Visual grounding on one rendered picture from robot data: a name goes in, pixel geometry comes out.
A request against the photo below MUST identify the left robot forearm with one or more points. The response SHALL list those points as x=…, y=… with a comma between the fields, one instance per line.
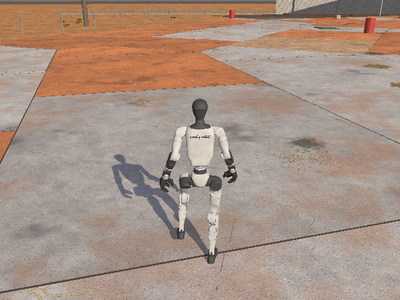
x=168, y=168

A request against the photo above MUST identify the right robot hand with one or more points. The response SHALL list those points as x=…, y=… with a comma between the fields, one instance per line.
x=228, y=174

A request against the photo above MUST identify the robot right upper arm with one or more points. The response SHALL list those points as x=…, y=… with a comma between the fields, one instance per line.
x=223, y=142

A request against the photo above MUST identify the robot left upper arm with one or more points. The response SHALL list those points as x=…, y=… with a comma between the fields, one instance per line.
x=177, y=141

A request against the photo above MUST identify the right robot forearm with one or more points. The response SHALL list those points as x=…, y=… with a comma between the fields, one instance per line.
x=230, y=164

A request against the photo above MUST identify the robot torso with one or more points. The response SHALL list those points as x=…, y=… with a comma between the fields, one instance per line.
x=200, y=146

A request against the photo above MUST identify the left robot hand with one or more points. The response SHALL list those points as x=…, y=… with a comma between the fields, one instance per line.
x=163, y=183

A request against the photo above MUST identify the robot left thigh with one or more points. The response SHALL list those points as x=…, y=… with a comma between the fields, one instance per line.
x=185, y=182

